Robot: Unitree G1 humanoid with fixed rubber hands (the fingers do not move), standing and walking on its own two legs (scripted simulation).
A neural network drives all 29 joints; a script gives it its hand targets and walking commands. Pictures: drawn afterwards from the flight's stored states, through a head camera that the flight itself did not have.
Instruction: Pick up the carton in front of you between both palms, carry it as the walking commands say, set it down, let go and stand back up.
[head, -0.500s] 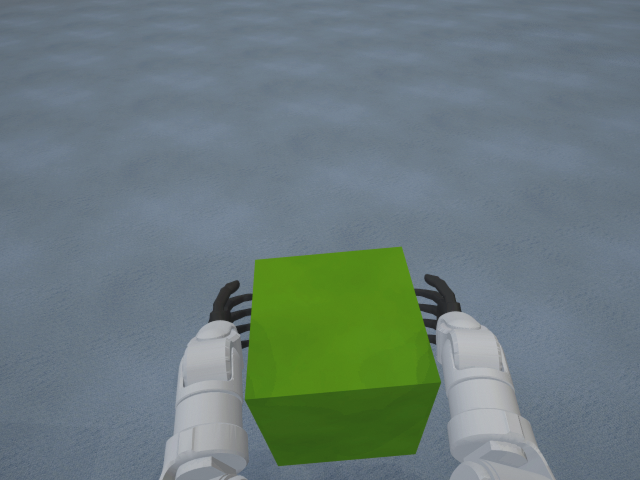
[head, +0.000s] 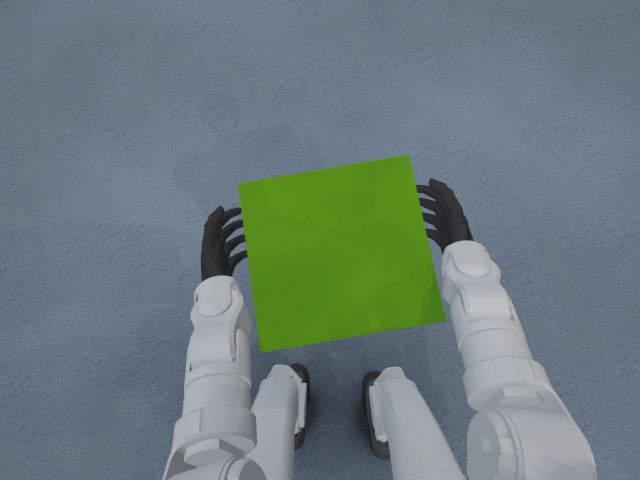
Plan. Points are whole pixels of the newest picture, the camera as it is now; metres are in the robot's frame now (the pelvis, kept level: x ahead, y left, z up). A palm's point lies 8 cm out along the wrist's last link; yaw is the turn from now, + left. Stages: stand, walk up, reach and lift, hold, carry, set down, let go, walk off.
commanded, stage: set down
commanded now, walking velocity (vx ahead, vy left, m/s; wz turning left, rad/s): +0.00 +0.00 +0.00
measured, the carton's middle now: (336, 263) +0.38 +0.01 -0.17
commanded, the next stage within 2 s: none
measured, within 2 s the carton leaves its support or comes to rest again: rests again in 1.86 s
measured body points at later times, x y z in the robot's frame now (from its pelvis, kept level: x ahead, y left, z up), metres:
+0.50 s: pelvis -0.01 -0.03 -0.13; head +0.23 -0.03 +0.25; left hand +0.39 +0.18 -0.22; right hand +0.45 -0.11 -0.23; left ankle +0.08 +0.11 -0.66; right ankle +0.06 -0.12 -0.66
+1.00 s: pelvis -0.05 -0.02 -0.25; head +0.27 -0.01 +0.07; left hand +0.40 +0.21 -0.38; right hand +0.49 -0.08 -0.38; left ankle +0.08 +0.11 -0.66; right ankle +0.06 -0.12 -0.66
